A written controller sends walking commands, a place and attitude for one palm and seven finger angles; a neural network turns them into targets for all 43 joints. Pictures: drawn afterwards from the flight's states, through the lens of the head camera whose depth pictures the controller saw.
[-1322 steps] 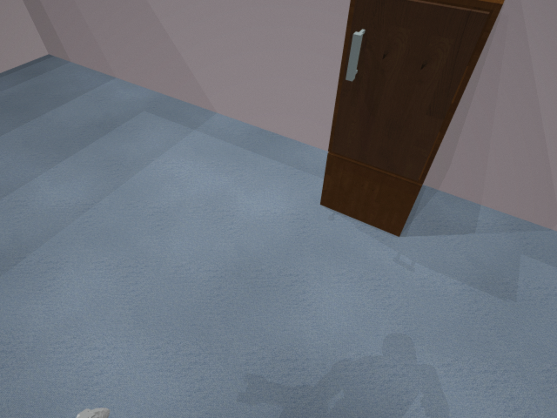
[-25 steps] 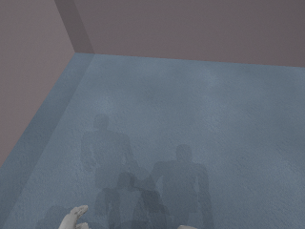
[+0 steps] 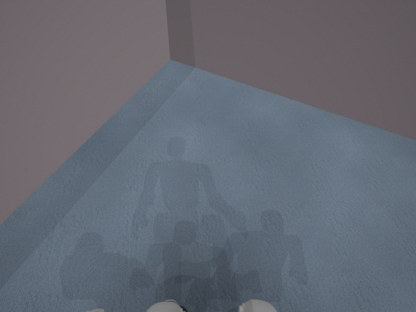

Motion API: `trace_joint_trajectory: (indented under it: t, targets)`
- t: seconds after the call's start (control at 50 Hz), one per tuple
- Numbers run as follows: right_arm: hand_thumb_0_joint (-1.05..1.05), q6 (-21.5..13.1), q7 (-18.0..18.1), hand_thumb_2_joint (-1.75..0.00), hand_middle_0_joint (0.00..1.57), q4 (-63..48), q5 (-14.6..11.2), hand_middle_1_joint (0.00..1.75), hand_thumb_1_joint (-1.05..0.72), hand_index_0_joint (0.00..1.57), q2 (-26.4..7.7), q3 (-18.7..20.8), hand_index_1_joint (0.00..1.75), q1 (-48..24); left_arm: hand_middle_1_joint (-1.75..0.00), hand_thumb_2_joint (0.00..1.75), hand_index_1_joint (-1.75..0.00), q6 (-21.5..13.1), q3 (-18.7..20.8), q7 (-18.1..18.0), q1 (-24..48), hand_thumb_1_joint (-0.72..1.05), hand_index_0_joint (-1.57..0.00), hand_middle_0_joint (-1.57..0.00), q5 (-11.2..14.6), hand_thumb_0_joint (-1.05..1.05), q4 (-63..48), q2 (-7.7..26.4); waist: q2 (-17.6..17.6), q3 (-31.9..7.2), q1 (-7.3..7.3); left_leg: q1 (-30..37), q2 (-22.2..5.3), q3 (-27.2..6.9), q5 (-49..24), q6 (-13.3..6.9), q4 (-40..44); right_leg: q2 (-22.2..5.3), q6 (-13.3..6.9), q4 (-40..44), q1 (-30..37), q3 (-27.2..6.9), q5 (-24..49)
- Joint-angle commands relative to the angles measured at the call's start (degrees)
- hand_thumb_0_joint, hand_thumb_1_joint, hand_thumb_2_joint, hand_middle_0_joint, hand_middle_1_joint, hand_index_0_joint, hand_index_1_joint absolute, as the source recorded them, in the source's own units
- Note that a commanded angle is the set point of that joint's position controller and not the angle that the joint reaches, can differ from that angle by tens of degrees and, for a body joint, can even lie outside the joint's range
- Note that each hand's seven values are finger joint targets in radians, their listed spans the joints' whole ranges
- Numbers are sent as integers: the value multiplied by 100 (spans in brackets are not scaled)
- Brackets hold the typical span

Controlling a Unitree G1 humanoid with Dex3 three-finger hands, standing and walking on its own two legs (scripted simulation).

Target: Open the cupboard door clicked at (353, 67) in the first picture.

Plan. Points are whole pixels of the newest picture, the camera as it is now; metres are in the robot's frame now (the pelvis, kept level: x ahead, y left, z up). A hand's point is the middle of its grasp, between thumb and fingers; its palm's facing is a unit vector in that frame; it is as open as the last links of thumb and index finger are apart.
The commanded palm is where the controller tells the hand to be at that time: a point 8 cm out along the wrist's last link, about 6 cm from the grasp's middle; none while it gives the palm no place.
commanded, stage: turn to face it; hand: left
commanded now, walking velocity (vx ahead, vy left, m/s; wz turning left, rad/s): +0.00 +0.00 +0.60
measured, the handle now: out of the picture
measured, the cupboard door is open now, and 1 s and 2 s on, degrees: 53 53 53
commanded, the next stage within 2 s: none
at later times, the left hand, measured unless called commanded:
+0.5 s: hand out of the picture +0.01 +0.12 -0.15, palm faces +0.35 -0.90 -0.25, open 7.3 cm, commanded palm none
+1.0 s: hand out of the picture +0.01 +0.11 -0.14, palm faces +0.60 -0.74 -0.31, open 7.3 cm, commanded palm none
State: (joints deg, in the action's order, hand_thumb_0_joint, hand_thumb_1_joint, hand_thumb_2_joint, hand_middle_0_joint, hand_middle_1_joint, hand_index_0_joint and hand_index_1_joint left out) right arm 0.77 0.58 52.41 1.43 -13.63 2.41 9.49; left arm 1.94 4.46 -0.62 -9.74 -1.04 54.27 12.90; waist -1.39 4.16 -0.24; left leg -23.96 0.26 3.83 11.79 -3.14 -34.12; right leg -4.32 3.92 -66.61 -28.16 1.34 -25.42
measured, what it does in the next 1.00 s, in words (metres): steps to the right, turning left: right foot, then left foot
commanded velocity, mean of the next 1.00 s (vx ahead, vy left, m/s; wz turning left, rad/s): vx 0.00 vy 0.00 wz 0.60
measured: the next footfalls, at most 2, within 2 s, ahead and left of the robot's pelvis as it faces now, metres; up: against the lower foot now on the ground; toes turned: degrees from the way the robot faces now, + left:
right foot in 0.22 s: +0.06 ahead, -0.18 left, +0.00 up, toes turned +6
left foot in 0.58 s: +0.03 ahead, +0.06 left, +0.00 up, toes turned +29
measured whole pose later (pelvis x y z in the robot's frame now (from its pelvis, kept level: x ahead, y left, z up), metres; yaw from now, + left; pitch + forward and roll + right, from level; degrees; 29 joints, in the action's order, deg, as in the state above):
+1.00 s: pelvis +0.06 -0.11 +0.00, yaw +38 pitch +0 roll +2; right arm 4.9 -1.0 52.9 0.9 -14.9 4.9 8.6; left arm 0.3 3.0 -1.1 -10.6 -1.3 48.7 11.7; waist 2.2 5.5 -0.5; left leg -29.2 1.9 -2.4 26.6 2.1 -61.4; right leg -4.7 -0.6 -35.9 -16.8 5.4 -19.3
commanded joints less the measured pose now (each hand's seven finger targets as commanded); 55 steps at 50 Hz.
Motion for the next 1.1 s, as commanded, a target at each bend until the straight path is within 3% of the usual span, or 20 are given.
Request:
trace_joint_trajectory:
  t: [0.0,0.1,0.16,0.2,0.22,0.26,0.32,0.46,0.52,0.54,0.56,0.58,0.62,0.66,0.84,0.86,0.88,0.9,0.98,1.08]
  targets:
    - [0,-66,3,-90,20,-374,15,30,-90,20,-1103,340,30,179,-30,90,-30,-57,49,11,-177,90,-20,-20,-13,0,-486,337,830,-869,-50,792,-1365,-1747,-456,-577,1616,39,48,838,50,-27,127]
    - [0,46,-47,-90,20,-439,34,30,-90,20,-1176,461,30,87,-30,90,-30,-87,34,-6,-124,90,-20,-20,11,0,-688,374,1059,-892,-97,660,-1233,-2156,-106,-545,1465,323,-27,2183,662,93,-9]
    - [0,112,-68,-90,20,-597,-29,30,-90,20,-1025,489,30,-260,-30,90,-30,-170,103,-38,-781,90,-20,-20,14,0,-573,600,723,-916,243,-190,-757,-1965,235,-174,873,289,-114,4034,2092,121,849]
    - [0,95,-141,-90,20,-861,-71,30,-90,20,-438,395,30,-456,-30,90,-30,-225,233,-112,-821,90,-20,-20,-115,0,-675,1468,-1813,-618,424,-1702,459,-410,2124,578,-1829,-2320,-1170,5424,2449,-2470,779]
    - [0,116,-148,-90,20,-784,-12,30,-90,20,-713,428,30,-455,-30,90,-30,-260,162,-144,-584,90,-20,-20,-66,0,-734,1284,-1366,-517,289,-1460,80,-754,2104,495,-2976,-2410,-1363,5229,1842,-2159,1508]
    - [0,190,-178,-90,20,-572,-31,30,-90,20,-528,396,30,-356,-30,90,-30,-265,77,-165,-86,90,-20,-20,-43,0,-789,899,-1114,-361,-17,-1401,-194,-619,1546,598,-3679,-1727,-1231,4624,1872,-1015,3100]
    - [0,220,-248,-90,20,-524,-69,30,-90,20,-321,295,30,-496,-30,90,-30,-304,46,-138,-331,90,-20,-20,-47,0,-712,846,-1148,-389,55,-1078,-146,-172,1334,696,-2766,-1352,-923,4265,2287,48,4498]
    - [0,167,-266,-90,20,-604,-97,30,-90,20,-243,191,30,-878,-30,90,-30,-280,164,-127,-842,90,-20,-20,-75,0,-522,1134,-1129,-540,313,-220,-18,309,1327,555,-835,-1618,-928,3829,2755,355,5160]
    - [0,86,-215,-90,20,-451,-46,30,-90,20,-536,260,30,-119,-30,90,-30,-292,201,-80,-646,90,-20,-20,4,0,-530,1199,-708,-1007,-162,1254,61,369,107,374,677,-1516,-563,2612,2273,803,4971]
    - [0,49,-198,-90,20,-374,-3,30,-90,20,-1007,391,30,281,-30,90,-30,-277,162,-43,-571,90,-20,-20,33,0,-644,1008,271,-1341,-377,2509,-816,-631,-1454,9,924,-1141,-237,1507,1054,1005,3315]
    - [0,34,-152,-90,20,-304,2,30,-90,20,-1663,552,30,767,-30,90,-30,-254,31,-7,-301,90,-20,-20,63,0,-939,586,2001,-1455,-649,3186,-2487,-2840,-4306,-1026,948,-327,114,170,-595,830,-1193]
    - [0,85,-117,-90,20,-207,-49,30,-90,20,-1702,531,30,1013,-30,90,-30,-140,30,-67,-28,90,-20,-20,-4,0,-1093,728,974,-1413,-637,2887,-2736,-2600,-4048,-1283,914,-344,38,-241,-800,96,-1295]
    - [0,50,7,-90,20,-346,-16,30,-90,20,-1364,467,30,426,-30,90,-30,-92,66,-87,156,90,-20,-20,0,0,-899,623,1509,-1016,-431,1936,-1991,-2147,-2581,-927,1170,-341,73,-280,-742,-214,-633]
    - [0,33,11,-90,20,-512,6,30,-90,20,-1148,376,30,-180,-30,90,-30,-38,91,2,-63,90,-20,-20,-9,0,-714,612,1166,-636,-94,1145,-1492,-1647,-1416,-619,1389,-239,68,60,-309,-153,-90]
    - [0,122,-67,-90,20,-665,-14,30,-90,20,-1155,472,30,-529,-30,90,-30,-156,106,19,-784,90,-20,-20,3,0,-672,602,825,-697,292,16,-859,-1812,-128,-240,783,334,-35,3610,1909,280,957]
    - [0,121,-85,-90,20,-720,-65,30,-90,20,-845,443,30,-481,-30,90,-30,-224,182,-30,-1009,90,-20,-20,-46,0,-661,914,-42,-824,411,-663,-374,-1426,536,69,-62,-408,-218,4594,2655,-469,760]
    - [0,103,-118,-90,20,-851,-85,30,-90,20,-429,375,30,-446,-30,90,-30,-259,274,-84,-1022,90,-20,-20,-123,0,-703,1477,-1831,-769,462,-1475,477,-437,2088,539,-1720,-2083,-886,5192,2839,-2323,1102]
    - [0,127,-124,-90,20,-840,-31,30,-90,20,-680,412,30,-562,-30,90,-30,-250,202,-108,-888,90,-20,-20,-60,0,-758,1426,-1638,-668,443,-1309,140,-769,2370,473,-3030,-2474,-1256,5167,2127,-2283,1520]
    - [0,251,-229,-90,20,-475,-49,30,-90,20,-430,344,30,-306,-30,90,-30,-262,37,-143,-14,90,-20,-20,-42,0,-932,762,-1082,-386,-84,-989,-202,-477,1237,657,-3660,-1428,-982,4627,1755,-253,3065]
    - [0,234,-267,-90,20,-464,-82,30,-90,20,-221,231,30,-660,-30,90,-30,-282,104,-143,-603,90,-20,-20,-55,0,-688,966,-884,-530,246,-589,-141,35,1387,701,-1894,-1538,-982,4321,2556,254,4184]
